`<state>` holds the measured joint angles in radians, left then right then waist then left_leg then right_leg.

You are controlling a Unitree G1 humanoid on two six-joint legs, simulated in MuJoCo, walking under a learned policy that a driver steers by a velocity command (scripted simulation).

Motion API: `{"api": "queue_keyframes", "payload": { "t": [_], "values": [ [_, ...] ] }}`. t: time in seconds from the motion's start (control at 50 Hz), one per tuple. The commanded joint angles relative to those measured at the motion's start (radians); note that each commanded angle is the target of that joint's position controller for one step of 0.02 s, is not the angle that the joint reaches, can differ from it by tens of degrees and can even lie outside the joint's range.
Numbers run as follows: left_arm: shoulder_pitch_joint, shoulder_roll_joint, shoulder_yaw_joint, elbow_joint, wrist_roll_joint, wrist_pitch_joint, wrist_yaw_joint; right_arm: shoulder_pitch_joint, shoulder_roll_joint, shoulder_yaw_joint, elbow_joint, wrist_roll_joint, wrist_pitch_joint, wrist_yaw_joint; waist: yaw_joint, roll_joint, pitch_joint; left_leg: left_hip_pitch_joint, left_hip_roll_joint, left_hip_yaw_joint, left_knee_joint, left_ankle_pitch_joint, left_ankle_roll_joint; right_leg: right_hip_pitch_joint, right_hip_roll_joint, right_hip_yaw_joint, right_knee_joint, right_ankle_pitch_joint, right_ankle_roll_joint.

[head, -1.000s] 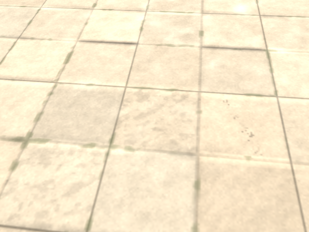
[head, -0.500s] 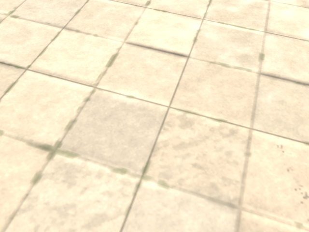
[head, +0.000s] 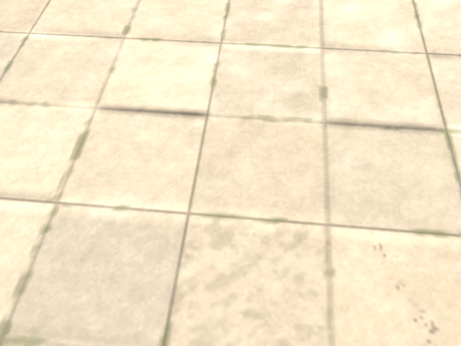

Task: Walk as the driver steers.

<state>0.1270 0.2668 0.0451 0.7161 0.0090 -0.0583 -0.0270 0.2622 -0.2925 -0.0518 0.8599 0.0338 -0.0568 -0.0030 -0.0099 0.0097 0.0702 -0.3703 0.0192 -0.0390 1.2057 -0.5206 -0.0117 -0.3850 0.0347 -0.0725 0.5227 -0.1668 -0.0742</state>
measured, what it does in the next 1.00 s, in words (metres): walks ahead, turning left: left foot, then right foot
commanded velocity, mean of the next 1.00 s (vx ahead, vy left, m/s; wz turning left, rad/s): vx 0.06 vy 0.00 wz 0.48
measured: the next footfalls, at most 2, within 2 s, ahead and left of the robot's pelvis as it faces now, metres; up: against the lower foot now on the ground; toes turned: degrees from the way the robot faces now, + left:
left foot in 0.38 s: +0.18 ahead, +0.15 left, +0.00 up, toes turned +13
right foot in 0.82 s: +0.25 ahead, -0.07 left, +0.00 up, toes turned +31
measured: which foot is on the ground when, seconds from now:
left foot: up 0.00-0.36, down 0.38-0.82, up 0.84-1.00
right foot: down 0.00-0.40, up 0.42-0.80, down 0.82-1.00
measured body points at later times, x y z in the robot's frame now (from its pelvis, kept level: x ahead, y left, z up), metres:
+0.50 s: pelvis +0.12 +0.05 +0.00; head +0.17 +0.08 +0.45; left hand +0.22 +0.35 -0.12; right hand +0.31 -0.20 -0.09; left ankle +0.14 +0.14 -0.73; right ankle +0.09 -0.09 -0.65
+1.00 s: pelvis +0.15 +0.01 +0.01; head +0.19 +0.01 +0.46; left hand +0.10 +0.32 -0.09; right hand +0.44 -0.17 -0.10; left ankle +0.07 +0.12 -0.64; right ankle +0.21 -0.09 -0.73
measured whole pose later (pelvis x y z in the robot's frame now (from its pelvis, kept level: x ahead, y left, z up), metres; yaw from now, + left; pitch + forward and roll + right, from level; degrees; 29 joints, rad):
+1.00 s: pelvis +0.15 +0.01 +0.01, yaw +33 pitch +1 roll +1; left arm 0.16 0.26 0.06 0.80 0.01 0.00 0.04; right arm 0.18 -0.36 -0.11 0.68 0.02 0.06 -0.03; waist 0.01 0.05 0.04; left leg -0.54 -0.07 -0.11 1.14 -0.41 -0.07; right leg -0.24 -0.02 -0.02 0.44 -0.23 -0.01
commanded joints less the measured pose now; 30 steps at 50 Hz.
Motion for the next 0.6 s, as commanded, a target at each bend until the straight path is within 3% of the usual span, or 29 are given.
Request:
{"api": "queue_keyframes", "payload": {
  "t": [0.02,0.06,0.1,0.16,0.24,0.3,0.34,0.36,0.38,0.4,0.42,0.44,0.46,0.48,0.5,0.54,0.6],
  "values": [
    [0.054,0.085,0.024,-0.016,0.013,-0.018,0.006,0.061,-0.094,-0.031,-0.028,-0.004,0.021,-0.013,-0.005,-0.06,-0.158,-0.092,0.066,-0.047,-0.029,0.111,-0.021,0.207,-0.29,0.185,-0.221,0.663,-0.181],
    [-0.003,0.088,0.024,-0.006,0.024,-0.031,0.008,0.101,-0.062,-0.029,-0.019,-0.011,0.048,-0.023,-0.04,-0.077,-0.145,-0.054,0.062,-0.036,-0.114,0.181,-0.048,0.142,-0.273,0.097,-0.257,0.71,-0.181],
    [-0.029,0.119,0.034,0.007,0.02,-0.026,0.024,0.058,-0.059,-0.028,-0.048,-0.02,0.054,-0.029,-0.036,-0.1,-0.134,-0.092,0.07,-0.019,-0.218,0.268,-0.058,0.162,-0.265,0.036,-0.27,0.696,-0.166],
    [-0.027,0.132,0.039,0.026,0.013,0.001,0.051,-0.01,-0.056,-0.026,-0.082,-0.02,0.053,-0.016,-0.004,-0.104,-0.142,-0.101,0.081,0.011,-0.349,0.385,-0.058,0.22,-0.259,-0.025,-0.275,0.593,-0.149],
    [-0.011,0.148,0.045,0.054,0.004,0.038,0.062,-0.08,-0.065,-0.033,-0.132,-0.021,0.063,0.002,0.026,-0.092,-0.117,-0.131,0.078,0.038,-0.441,0.359,-0.039,0.296,-0.307,-0.025,-0.25,0.48,-0.148],
    [-0.016,0.162,0.053,0.061,-0.012,0.061,0.064,-0.097,-0.071,-0.042,-0.164,-0.022,0.073,0.019,0.025,-0.101,-0.096,-0.14,0.062,0.064,-0.493,0.26,-0.008,0.337,-0.347,-0.009,-0.18,0.46,-0.133],
    [-0.032,0.166,0.057,0.061,-0.028,0.07,0.07,-0.073,-0.067,-0.047,-0.172,-0.019,0.072,0.03,0.001,-0.101,-0.1,-0.089,0.036,0.094,-0.595,0.277,0.027,0.352,-0.346,-0.019,-0.091,0.5,-0.095],
    [-0.028,0.159,0.057,0.067,-0.035,0.072,0.074,-0.03,-0.078,-0.054,-0.166,-0.021,0.066,0.03,-0.025,-0.082,-0.119,0.005,0.008,0.106,-0.7,0.384,0.054,0.329,-0.311,-0.052,0.003,0.518,-0.052],
    [0.021,0.144,0.055,0.076,-0.022,0.069,0.073,0.033,-0.152,-0.08,-0.159,-0.026,0.06,0.017,-0.041,0.024,-0.171,0.163,0.032,0.013,-0.776,0.71,0.104,0.254,-0.227,-0.096,0.18,0.421,0.022],
    [0.003,0.1,0.04,0.031,0.022,0.057,0.064,0.075,-0.279,-0.111,-0.172,-0.042,0.059,-0.006,-0.023,0.275,-0.219,0.39,0.261,-0.319,-0.742,1.241,0.259,-0.053,-0.075,-0.135,0.492,-0.103,0.117],
    [-0.041,0.089,0.032,0.01,0.021,0.05,0.054,0.093,-0.248,-0.095,-0.183,-0.061,0.053,-0.004,-0.053,0.28,-0.359,0.48,0.385,-0.529,-0.792,1.201,0.435,-0.199,0.035,0.056,0.707,-0.542,0.139],
    [-0.064,0.125,0.042,0.016,-0.006,0.048,0.044,0.05,-0.209,-0.084,-0.197,-0.05,0.044,0.004,-0.058,0.153,-0.34,0.449,0.351,-0.451,-0.808,1.092,0.407,-0.236,-0.013,0.149,0.77,-0.524,0.125],
    [-0.08,0.123,0.044,0.019,-0.022,0.05,0.045,-0.013,-0.18,-0.079,-0.205,-0.035,0.037,0.0,-0.033,0.093,-0.268,0.395,0.288,-0.36,-0.805,0.966,0.342,-0.268,-0.039,0.155,0.748,-0.446,0.113],
    [-0.082,0.122,0.047,0.029,-0.015,0.054,0.055,-0.058,-0.159,-0.074,-0.21,-0.019,0.04,-0.005,-0.014,0.034,-0.212,0.333,0.244,-0.31,-0.821,0.862,0.291,-0.278,-0.057,0.149,0.677,-0.376,0.115],
    [-0.088,0.14,0.055,0.03,-0.006,0.06,0.064,-0.088,-0.144,-0.068,-0.216,-0.011,0.046,-0.014,0.002,0.047,-0.192,0.282,0.216,-0.284,-0.837,0.798,0.265,-0.244,-0.068,0.149,0.617,-0.321,0.12],
    [-0.063,0.114,0.05,0.035,-0.008,0.065,0.065,-0.096,-0.154,-0.07,-0.225,-0.025,0.059,-0.024,0.019,0.093,-0.194,0.231,0.177,-0.261,-0.85,0.8,0.257,-0.176,-0.038,0.133,0.54,-0.268,0.139],
    [-0.059,0.096,0.044,0.04,-0.013,0.064,0.068,-0.086,-0.175,-0.079,-0.231,-0.025,0.067,-0.035,0.01,0.102,-0.211,0.23,0.164,-0.269,-0.844,0.759,0.253,-0.133,-0.022,0.14,0.393,-0.229,0.162]
  ]
}}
